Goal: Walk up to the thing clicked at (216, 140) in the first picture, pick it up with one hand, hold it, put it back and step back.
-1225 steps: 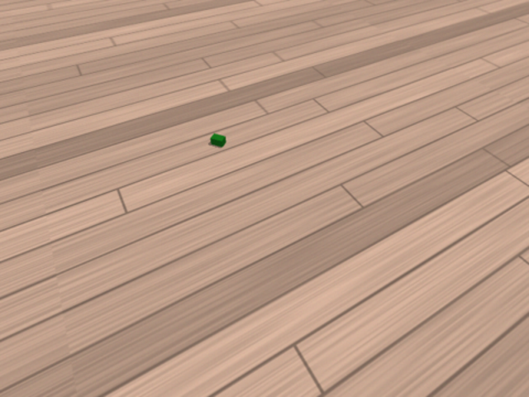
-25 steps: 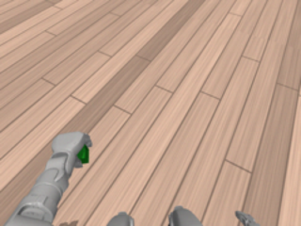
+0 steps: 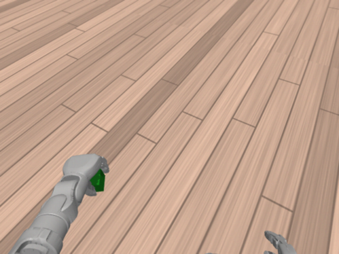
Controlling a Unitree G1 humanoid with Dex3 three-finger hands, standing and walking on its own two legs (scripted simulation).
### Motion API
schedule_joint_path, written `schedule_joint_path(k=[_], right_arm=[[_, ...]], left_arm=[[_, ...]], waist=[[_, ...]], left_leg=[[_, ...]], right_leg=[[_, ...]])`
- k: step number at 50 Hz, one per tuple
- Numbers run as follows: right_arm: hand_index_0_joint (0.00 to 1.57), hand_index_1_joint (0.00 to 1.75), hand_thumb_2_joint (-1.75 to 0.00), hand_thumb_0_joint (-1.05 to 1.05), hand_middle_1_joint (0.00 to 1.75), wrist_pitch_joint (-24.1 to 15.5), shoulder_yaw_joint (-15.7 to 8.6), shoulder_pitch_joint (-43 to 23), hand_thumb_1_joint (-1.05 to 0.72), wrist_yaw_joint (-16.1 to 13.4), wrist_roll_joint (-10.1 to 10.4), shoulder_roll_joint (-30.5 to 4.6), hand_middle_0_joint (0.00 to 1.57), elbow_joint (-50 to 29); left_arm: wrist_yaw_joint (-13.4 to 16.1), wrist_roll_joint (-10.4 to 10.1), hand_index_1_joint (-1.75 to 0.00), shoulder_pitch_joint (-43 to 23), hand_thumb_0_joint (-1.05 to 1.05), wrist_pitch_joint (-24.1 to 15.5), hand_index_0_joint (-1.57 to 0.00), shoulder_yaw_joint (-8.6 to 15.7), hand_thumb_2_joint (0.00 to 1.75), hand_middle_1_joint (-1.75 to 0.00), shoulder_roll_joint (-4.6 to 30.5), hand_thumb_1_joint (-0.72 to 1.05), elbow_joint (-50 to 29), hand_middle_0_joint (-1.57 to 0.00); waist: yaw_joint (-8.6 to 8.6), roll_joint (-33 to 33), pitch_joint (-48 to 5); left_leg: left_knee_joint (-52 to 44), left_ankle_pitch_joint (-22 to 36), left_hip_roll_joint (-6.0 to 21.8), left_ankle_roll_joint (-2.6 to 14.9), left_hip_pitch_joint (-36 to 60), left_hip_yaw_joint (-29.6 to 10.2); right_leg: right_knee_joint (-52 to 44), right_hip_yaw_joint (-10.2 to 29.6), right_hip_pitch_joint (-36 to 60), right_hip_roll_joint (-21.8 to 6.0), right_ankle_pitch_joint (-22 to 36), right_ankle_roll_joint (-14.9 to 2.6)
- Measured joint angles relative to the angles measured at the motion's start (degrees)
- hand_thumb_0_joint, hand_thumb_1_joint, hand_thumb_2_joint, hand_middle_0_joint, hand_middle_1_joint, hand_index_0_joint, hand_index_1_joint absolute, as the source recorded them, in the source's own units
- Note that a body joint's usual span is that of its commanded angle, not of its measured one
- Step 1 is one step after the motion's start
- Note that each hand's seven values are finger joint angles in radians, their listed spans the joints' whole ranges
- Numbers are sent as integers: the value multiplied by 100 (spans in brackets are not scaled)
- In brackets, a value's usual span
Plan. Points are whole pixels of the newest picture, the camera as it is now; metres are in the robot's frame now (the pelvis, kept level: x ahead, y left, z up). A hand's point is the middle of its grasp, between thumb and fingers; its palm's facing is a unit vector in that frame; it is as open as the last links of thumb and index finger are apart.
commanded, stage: hold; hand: left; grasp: from above
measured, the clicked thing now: (89, 181) +0.33 +0.23 -0.08
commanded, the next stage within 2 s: crouch in 1.60 s
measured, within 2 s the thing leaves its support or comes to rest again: neither
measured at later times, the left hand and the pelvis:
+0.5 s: hand (88, 182) +0.30 +0.21 -0.03, palm faces -0.44 -0.04 -0.90, open 7.6 cm; pelvis +0.00 -0.01 +0.01, yaw +0 degrees
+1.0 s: hand (87, 183) +0.29 +0.21 -0.01, palm faces -0.43 -0.04 -0.90, open 7.6 cm; pelvis -0.01 -0.01 +0.02, yaw +0 degrees
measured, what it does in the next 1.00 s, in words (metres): stands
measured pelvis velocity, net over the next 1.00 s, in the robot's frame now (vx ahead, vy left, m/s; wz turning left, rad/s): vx -0.01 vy -0.01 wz -0.01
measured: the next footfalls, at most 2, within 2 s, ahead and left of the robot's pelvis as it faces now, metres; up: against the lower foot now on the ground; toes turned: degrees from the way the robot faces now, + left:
none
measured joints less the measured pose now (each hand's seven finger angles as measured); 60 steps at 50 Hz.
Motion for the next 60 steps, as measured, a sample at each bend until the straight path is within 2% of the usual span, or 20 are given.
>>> schedule_joint_path(k=[12,60], right_arm=[[21,30,-89,0,30,56,22,-97,-90,-15,33,-14,20,-57],[20,30,-90,1,30,211,142,-370,-90,-118,106,-21,20,-169]], left_arm=[[-243,-23,-23,183,0,-27,-92,-40,10,-29,32,41,-371,-89],[-636,-125,-23,386,0,-65,-92,-83,8,-29,83,42,-968,-88]], waist=[[92,16,89],[230,62,376]], left_leg=[[-361,131,-14,-17,420,15],[-1358,658,-11,-65,1409,49]], right_leg=[[-271,16,376,-15,84,-18],[-1105,51,1278,-14,535,-68]])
